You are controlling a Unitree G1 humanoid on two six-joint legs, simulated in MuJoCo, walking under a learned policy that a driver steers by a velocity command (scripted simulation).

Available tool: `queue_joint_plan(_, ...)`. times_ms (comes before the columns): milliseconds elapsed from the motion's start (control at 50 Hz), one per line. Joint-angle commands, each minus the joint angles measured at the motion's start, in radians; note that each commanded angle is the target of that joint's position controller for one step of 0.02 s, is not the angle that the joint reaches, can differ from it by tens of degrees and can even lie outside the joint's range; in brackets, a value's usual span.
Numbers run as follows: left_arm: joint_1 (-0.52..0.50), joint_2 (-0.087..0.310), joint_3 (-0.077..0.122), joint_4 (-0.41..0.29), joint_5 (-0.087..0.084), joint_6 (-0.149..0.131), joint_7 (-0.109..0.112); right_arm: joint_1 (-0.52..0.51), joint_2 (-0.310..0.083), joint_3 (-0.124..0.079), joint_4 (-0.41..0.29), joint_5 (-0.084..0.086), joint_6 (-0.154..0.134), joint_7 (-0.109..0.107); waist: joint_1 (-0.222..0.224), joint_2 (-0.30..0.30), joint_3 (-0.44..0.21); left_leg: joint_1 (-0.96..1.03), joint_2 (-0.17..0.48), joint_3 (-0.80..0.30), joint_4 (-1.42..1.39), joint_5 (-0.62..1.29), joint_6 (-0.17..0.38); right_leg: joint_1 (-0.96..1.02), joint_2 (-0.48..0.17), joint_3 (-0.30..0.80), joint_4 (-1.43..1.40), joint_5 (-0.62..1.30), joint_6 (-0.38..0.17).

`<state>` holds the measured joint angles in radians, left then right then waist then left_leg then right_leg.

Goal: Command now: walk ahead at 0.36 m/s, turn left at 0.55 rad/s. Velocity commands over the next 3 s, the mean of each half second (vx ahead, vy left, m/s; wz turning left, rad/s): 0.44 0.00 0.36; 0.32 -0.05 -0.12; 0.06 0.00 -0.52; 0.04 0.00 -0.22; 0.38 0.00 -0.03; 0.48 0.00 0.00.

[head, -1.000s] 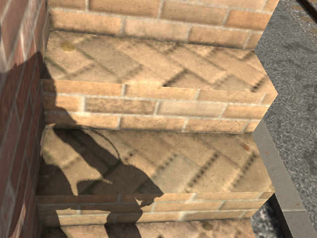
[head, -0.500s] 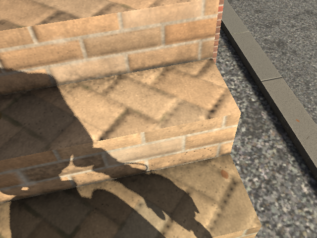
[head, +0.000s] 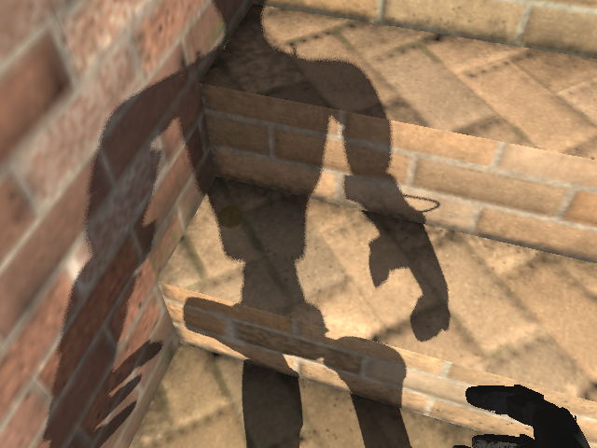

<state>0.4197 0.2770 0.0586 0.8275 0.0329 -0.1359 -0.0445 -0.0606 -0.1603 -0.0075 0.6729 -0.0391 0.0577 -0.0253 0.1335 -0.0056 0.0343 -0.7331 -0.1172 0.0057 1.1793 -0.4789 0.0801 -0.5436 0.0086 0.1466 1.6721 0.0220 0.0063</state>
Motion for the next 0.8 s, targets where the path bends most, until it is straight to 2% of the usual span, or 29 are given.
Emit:
queue_joint_plan(20,-0.002,-0.088,-0.033,-0.116,0.035,0.038,0.002,-0.013,-0.152,-0.069,0.095,0.005,-0.049,-0.020,0.014,0.042,0.038,0.005,0.176,-0.382,-0.601,-0.281,0.150,-0.321,0.069,-0.054,0.335,-0.094,-0.053)
queue_joint_plan(40,-0.007,-0.115,-0.047,-0.132,0.050,0.042,0.012,0.009,-0.135,-0.063,0.117,0.005,-0.068,-0.020,0.031,0.048,0.037,0.000,0.178,-0.337,-0.608,-0.206,0.170,-0.325,0.046,-0.058,0.283,-0.106,-0.052)
queue_joint_plan(60,0.015,-0.101,-0.051,-0.107,0.044,0.045,0.014,0.004,-0.092,-0.054,0.144,0.004,-0.072,-0.012,0.045,0.049,0.041,-0.037,0.178,-0.310,-0.606,-0.221,0.191,-0.326,0.043,-0.071,0.234,-0.121,-0.050)
queue_joint_plan(120,0.006,-0.065,-0.050,-0.101,-0.008,0.036,0.026,0.014,-0.118,-0.066,0.134,0.019,-0.080,-0.036,0.049,0.128,-0.008,-0.161,0.208,-0.280,-0.731,-0.194,0.259,-0.185,0.037,-0.149,0.141,-0.182,-0.052)
queue_joint_plan(180,0.031,-0.055,-0.041,-0.062,-0.032,0.048,0.044,0.040,-0.128,-0.067,0.124,0.027,-0.094,-0.063,0.032,0.139,-0.061,-0.140,0.261,-0.337,-0.806,-0.163,0.266,-0.120,0.022,-0.168,0.156,-0.148,-0.063)
queue_joint_plan(200,0.025,-0.044,-0.032,-0.065,-0.024,0.054,0.056,0.079,-0.146,-0.075,0.128,0.019,-0.102,-0.070,0.003,0.145,-0.066,-0.063,0.284,-0.397,-0.837,-0.194,0.268,-0.163,0.012,-0.147,0.193,-0.228,-0.071)
queue_joint_plan(260,-0.048,-0.106,-0.057,-0.061,-0.028,0.053,0.037,0.184,-0.132,-0.072,0.167,0.032,-0.096,-0.093,-0.047,0.056,-0.028,0.222,0.276,-0.360,-0.811,-0.177,0.235,-0.266,-0.058,-0.144,-0.289,-0.255,-0.108)
queue_joint_plan(280,-0.035,-0.118,-0.065,-0.049,-0.046,0.050,0.027,0.189,-0.131,-0.072,0.156,0.027,-0.086,-0.103,-0.042,0.054,-0.045,0.187,0.253,-0.285,-0.831,-0.150,0.207,-0.088,-0.063,-0.159,-0.624,-0.357,-0.145)
queue_joint_plan(300,-0.073,-0.119,-0.063,-0.039,-0.074,0.053,0.025,0.231,-0.153,-0.078,0.157,0.018,-0.078,-0.112,-0.085,0.075,-0.051,0.158,0.251,-0.250,-0.889,-0.131,0.218,0.079,-0.042,-0.221,-0.859,-0.487,-0.167)
queue_joint_plan(320,-0.009,-0.103,-0.047,-0.005,-0.077,0.068,0.045,0.270,-0.155,-0.079,0.154,0.007,-0.090,-0.115,-0.093,0.123,-0.061,0.159,0.289,-0.313,-0.901,-0.231,0.240,0.224,-0.046,-0.259,-0.991,-0.462,-0.185)
queue_joint_plan(340,0.062,-0.090,-0.031,0.015,-0.058,0.081,0.071,0.311,-0.155,-0.082,0.149,0.008,-0.104,-0.107,-0.075,0.135,-0.040,0.183,0.277,-0.307,-0.846,-0.268,0.226,0.315,-0.018,-0.278,-1.162,-0.466,-0.191)
queue_joint_plan(360,0.125,-0.068,-0.020,0.049,-0.019,0.072,0.071,0.310,-0.118,-0.077,0.140,0.006,-0.104,-0.077,-0.064,0.032,-0.031,0.183,0.225,-0.227,-0.604,-0.183,0.194,0.376,-0.001,-0.194,-1.263,-0.505,-0.182)
queue_joint_plan(380,0.198,-0.051,-0.017,0.067,0.012,0.059,0.063,0.265,-0.051,-0.059,0.109,0.029,-0.118,-0.036,-0.028,-0.166,-0.072,0.011,0.148,-0.086,-0.219,0.067,0.133,0.547,-0.123,0.042,-1.320,-0.537,-0.170)
queue_joint_plan(400,0.213,0.097,0.031,0.065,0.017,0.056,0.064,0.233,-0.072,-0.066,0.071,0.051,-0.135,-0.004,0.003,-0.470,-0.127,-0.300,0.019,-0.011,-0.009,0.072,0.044,0.710,-0.329,0.546,-1.547,-0.733,-0.274)
queue_joint_plan(420,0.111,0.050,0.029,0.048,0.020,0.049,0.076,0.165,-0.095,-0.077,0.079,0.014,-0.147,0.003,-0.015,-0.292,-0.035,-0.406,0.039,-0.104,0.327,0.164,0.022,0.630,-0.393,0.627,-1.588,-0.810,-0.282)
queue_joint_plan(440,0.037,0.012,0.020,0.040,0.003,0.042,0.080,0.119,-0.107,-0.086,0.074,0.005,-0.153,0.000,-0.041,-0.119,-0.005,-0.436,0.042,-0.137,0.609,0.263,0.003,0.567,-0.367,0.498,-1.530,-0.632,-0.262)
queue_joint_plan(460,0.022,0.021,0.022,0.041,-0.001,0.040,0.079,0.111,-0.082,-0.071,0.039,-0.014,-0.155,0.007,-0.081,0.023,0.005,-0.436,0.074,-0.113,0.710,0.319,-0.002,0.513,-0.326,0.336,-1.479,-0.550,-0.217)
queue_joint_plan(480,0.054,0.013,0.025,0.086,-0.009,0.031,0.080,0.126,-0.045,-0.055,0.011,-0.003,-0.147,0.011,-0.094,0.021,0.014,-0.439,0.073,-0.084,0.777,0.340,0.020,0.478,-0.292,0.219,-1.462,-0.490,-0.195)
queue_joint_plan(500,0.068,-0.006,0.020,0.114,-0.005,0.021,0.071,0.094,0.017,-0.031,-0.027,-0.011,-0.135,0.016,-0.112,0.021,0.036,-0.456,0.075,-0.095,0.860,0.352,0.045,0.443,-0.272,0.157,-1.434,-0.440,-0.170)
queue_joint_plan(540,0.108,-0.048,0.011,0.143,-0.002,0.002,0.057,0.094,0.028,-0.021,-0.052,0.006,-0.121,0.009,-0.090,0.034,0.021,-0.509,0.055,-0.076,0.963,0.362,0.066,0.485,-0.248,0.081,-1.402,-0.296,-0.149)
queue_joint_plan(600,0.081,-0.002,0.015,0.149,0.004,-0.028,0.050,0.006,-0.006,-0.017,-0.145,0.005,-0.098,-0.023,-0.103,-0.038,0.086,-0.550,0.081,-0.017,0.923,0.267,0.058,0.454,-0.242,0.001,-1.495,-0.116,-0.149)
queue_joint_plan(640,0.113,-0.002,0.012,0.173,-0.027,-0.037,0.046,-0.034,-0.042,-0.019,-0.176,0.015,-0.069,-0.046,-0.096,-0.137,0.082,-0.597,0.124,0.043,0.897,0.113,0.069,0.528,-0.244,-0.056,-1.534,0.106,-0.184)
queue_joint_plan(680,0.118,0.026,0.017,0.171,-0.046,-0.032,0.056,-0.097,-0.045,-0.008,-0.249,0.021,-0.066,-0.053,-0.102,-0.132,0.080,-0.529,0.190,0.117,0.653,0.021,0.065,0.532,-0.216,-0.138,-1.602,0.314,-0.187)
queue_joint_plan(700,0.162,0.000,0.012,0.194,-0.059,-0.014,0.060,-0.117,-0.027,0.005,-0.268,0.029,-0.055,-0.051,-0.102,-0.106,0.046,-0.438,0.221,0.124,0.527,0.050,0.082,0.528,-0.187,-0.175,-1.607,0.450,-0.173)
queue_joint_plan(720,0.060,0.010,0.003,0.156,-0.087,0.003,0.067,-0.065,-0.011,0.029,-0.235,0.063,-0.049,-0.038,-0.137,-0.071,0.006,-0.066,0.158,0.268,0.102,0.027,0.075,0.322,-0.110,-0.259,-1.632,0.731,-0.182)
queue_joint_plan(740,0.168,0.072,0.021,0.163,-0.087,0.002,0.079,-0.034,0.013,0.031,-0.203,0.096,-0.036,-0.051,-0.114,-0.142,-0.124,0.175,0.065,0.269,-0.028,-0.192,0.063,0.343,-0.160,-0.155,-1.527,1.090,-0.211)
queue_joint_plan(760,0.140,0.159,0.036,0.114,-0.112,0.022,0.065,0.320,-0.084,-0.020,-0.104,0.105,-0.034,-0.057,-0.261,-0.153,-0.404,0.520,0.023,0.234,-0.076,-0.045,0.037,0.447,-0.122,-0.183,-1.261,1.238,-0.234)
queue_joint_plan(780,0.024,0.238,0.065,0.077,-0.118,0.026,0.054,0.449,-0.135,-0.044,-0.048,0.101,-0.038,-0.080,-0.324,-0.117,-0.523,0.710,0.102,0.059,-0.232,-0.030,0.021,0.401,-0.092,-0.174,-0.985,1.037,-0.175)
queue_joint_plan(800,-0.059,0.195,0.062,-0.003,-0.120,0.022,0.037,0.523,-0.244,-0.089,-0.039,0.057,-0.031,-0.117,-0.394,0.111,-0.569,0.799,0.301,-0.387,-0.463,-0.247,0.142,0.136,0.042,-0.121,-0.626,0.752,-0.103)
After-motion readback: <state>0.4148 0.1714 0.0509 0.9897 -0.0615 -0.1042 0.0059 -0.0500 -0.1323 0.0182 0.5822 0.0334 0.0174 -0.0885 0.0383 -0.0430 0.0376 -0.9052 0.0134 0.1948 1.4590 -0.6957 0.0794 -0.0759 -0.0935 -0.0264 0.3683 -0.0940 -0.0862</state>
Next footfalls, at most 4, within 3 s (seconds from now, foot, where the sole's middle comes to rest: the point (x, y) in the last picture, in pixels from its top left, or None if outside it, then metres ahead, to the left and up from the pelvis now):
0.36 right None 0.11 -0.10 -0.68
0.74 left None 0.29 0.13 -0.47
1.24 right None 0.31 -0.16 -0.47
1.64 left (369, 267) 0.59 0.00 -0.27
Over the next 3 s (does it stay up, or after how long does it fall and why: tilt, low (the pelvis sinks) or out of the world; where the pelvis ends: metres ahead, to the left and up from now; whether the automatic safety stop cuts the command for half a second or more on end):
stays up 0.61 0.02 0.52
